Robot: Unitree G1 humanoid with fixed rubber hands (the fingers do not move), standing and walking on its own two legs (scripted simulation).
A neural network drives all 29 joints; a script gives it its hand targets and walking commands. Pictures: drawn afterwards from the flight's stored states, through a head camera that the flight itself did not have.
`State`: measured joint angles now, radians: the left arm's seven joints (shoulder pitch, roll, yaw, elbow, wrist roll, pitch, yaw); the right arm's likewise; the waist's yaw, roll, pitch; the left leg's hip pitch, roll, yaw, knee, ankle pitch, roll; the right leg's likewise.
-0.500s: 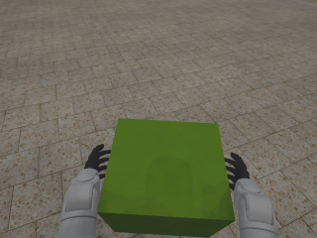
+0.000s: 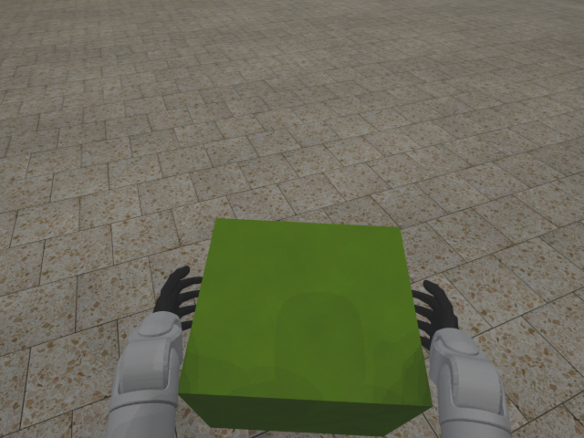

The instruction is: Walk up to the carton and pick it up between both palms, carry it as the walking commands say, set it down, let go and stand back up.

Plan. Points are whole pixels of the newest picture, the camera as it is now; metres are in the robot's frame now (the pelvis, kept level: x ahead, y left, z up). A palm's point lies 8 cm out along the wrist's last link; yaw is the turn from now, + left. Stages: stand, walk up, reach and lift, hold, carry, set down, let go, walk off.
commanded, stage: carry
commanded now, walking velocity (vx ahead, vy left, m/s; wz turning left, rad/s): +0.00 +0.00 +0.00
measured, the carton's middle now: (302, 330) +0.32 +0.01 -0.05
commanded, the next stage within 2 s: hold in 0.62 s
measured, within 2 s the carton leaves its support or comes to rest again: neither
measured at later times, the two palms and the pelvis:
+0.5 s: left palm (173, 324) +0.28 +0.19 +0.04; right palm (447, 340) +0.27 -0.19 +0.04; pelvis -0.01 +0.00 +0.00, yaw +0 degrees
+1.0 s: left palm (184, 295) +0.32 +0.18 +0.05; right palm (455, 332) +0.27 -0.19 +0.06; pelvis +0.01 +0.02 +0.02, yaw -12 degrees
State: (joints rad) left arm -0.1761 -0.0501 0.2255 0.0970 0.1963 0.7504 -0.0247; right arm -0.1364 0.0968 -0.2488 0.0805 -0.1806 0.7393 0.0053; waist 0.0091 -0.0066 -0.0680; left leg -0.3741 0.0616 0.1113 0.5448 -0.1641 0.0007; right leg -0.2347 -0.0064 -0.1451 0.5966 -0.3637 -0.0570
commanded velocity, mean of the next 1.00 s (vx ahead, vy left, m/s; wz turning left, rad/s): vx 0.00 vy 0.00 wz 0.00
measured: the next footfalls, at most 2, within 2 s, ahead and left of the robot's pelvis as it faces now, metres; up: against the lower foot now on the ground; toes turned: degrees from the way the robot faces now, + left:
none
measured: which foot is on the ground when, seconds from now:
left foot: down 0.00-1.00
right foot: down 0.00-1.00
